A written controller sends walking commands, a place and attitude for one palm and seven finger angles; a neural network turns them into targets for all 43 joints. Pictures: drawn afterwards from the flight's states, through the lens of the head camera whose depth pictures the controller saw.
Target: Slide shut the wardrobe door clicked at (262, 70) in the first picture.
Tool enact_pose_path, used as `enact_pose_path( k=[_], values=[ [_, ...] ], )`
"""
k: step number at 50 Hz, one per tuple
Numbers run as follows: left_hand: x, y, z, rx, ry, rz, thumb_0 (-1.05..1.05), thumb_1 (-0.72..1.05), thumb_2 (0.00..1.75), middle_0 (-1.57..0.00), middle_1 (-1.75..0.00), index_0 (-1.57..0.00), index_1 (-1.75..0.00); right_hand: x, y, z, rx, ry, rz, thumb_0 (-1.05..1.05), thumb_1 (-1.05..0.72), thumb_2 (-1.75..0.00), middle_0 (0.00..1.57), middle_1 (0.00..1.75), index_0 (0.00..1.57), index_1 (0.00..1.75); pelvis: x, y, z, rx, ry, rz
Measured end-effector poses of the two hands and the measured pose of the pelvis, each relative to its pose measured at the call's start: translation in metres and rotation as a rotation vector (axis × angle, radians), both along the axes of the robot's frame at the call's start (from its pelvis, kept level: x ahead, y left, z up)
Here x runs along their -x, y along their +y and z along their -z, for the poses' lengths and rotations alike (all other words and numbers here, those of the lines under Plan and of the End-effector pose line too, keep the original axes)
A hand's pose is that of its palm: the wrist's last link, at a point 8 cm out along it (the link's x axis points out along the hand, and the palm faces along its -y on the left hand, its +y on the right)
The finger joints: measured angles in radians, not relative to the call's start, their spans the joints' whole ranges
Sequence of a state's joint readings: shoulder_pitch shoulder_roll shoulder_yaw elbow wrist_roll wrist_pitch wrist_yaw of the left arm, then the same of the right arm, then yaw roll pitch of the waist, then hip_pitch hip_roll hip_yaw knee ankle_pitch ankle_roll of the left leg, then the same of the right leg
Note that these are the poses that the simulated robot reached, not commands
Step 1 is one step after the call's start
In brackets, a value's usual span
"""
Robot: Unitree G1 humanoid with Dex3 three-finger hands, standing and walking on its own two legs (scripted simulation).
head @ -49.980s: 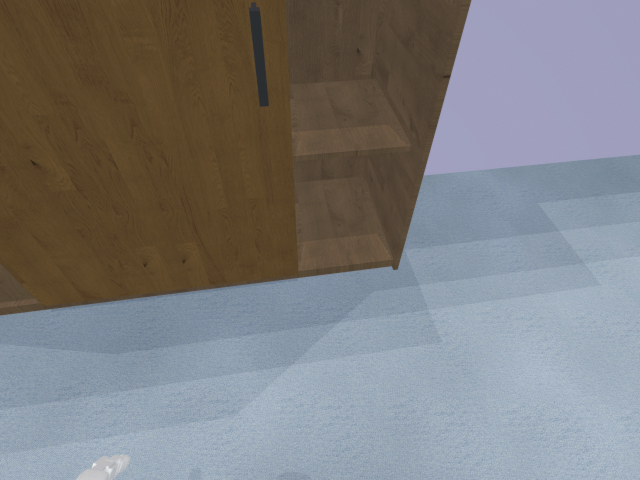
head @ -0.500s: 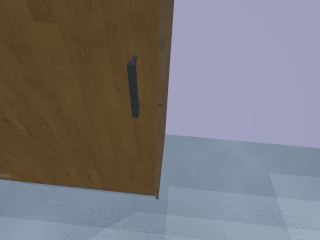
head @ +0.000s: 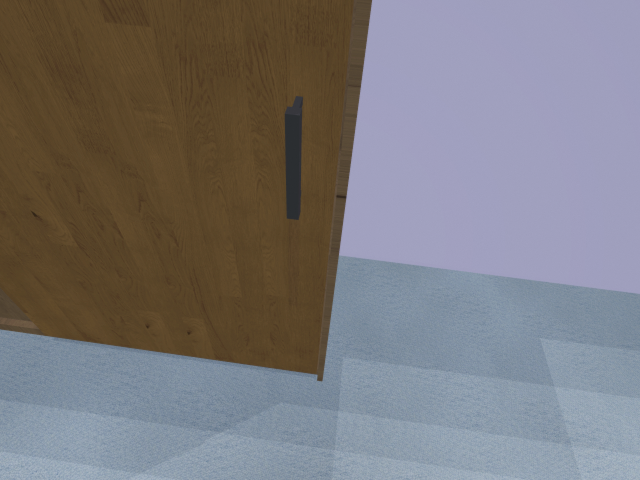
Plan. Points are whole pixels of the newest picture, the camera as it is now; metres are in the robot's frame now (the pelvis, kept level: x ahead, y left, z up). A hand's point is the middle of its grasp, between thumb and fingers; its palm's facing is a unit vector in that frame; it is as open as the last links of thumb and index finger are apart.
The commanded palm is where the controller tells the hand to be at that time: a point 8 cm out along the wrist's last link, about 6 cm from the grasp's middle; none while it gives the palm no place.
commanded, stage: look again from close up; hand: left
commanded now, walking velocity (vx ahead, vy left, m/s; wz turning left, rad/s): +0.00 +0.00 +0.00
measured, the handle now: (295, 161) +0.55 +0.08 +0.11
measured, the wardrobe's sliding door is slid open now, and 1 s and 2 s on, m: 0.00 0.00 0.00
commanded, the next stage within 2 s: none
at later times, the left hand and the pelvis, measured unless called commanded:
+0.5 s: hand out of the picture +0.00 +0.16 -0.18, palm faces +0.01 -0.99 -0.16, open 7.4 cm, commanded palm none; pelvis +0.02 +0.00 +0.00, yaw -1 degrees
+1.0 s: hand out of the picture +0.02 +0.15 -0.18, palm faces +0.01 -0.99 -0.16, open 7.4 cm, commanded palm none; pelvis +0.03 -0.01 +0.00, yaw -1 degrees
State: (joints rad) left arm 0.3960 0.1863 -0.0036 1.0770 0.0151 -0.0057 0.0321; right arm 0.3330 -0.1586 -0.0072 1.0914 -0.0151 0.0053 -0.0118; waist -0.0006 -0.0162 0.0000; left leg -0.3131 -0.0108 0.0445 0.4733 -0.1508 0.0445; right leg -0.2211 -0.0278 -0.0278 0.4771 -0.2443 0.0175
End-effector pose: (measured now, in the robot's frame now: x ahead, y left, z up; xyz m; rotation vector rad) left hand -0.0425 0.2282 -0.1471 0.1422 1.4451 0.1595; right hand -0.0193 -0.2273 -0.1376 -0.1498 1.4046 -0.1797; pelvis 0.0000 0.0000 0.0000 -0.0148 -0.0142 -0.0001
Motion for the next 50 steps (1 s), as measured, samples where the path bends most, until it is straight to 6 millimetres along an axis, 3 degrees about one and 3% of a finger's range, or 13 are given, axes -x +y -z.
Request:
enact_pose_path(
  k=[15, 35, 50],
  values=[
    [-0.020, -0.020, 0.003, 0.042, -0.035, 0.007, 0.00, 0.91, 0.90, -0.20, -0.30, -0.19, -0.30, -0.032, 0.002, -0.001, -0.002, -0.060, -0.012, 0.01, -0.92, -0.90, 0.20, 0.30, 0.20, 0.30, -0.007, -0.001, -0.002, -0.005, 0.002, 0.005],
    [-0.052, -0.020, -0.002, 0.019, -0.048, 0.027, 0.00, 0.91, 0.90, -0.20, -0.30, -0.19, -0.30, -0.036, 0.000, 0.000, -0.019, -0.020, 0.006, 0.00, -0.91, -0.90, 0.20, 0.30, 0.20, 0.29, -0.024, -0.008, -0.004, -0.011, 0.002, 0.013],
    [-0.062, -0.028, -0.001, 0.033, -0.048, 0.023, 0.00, 0.91, 0.90, -0.20, -0.30, -0.19, -0.30, -0.046, -0.004, -0.001, -0.012, -0.016, 0.004, 0.01, -0.91, -0.90, 0.20, 0.30, 0.20, 0.29, -0.033, -0.011, -0.005, -0.012, 0.003, 0.014]
  ],
)
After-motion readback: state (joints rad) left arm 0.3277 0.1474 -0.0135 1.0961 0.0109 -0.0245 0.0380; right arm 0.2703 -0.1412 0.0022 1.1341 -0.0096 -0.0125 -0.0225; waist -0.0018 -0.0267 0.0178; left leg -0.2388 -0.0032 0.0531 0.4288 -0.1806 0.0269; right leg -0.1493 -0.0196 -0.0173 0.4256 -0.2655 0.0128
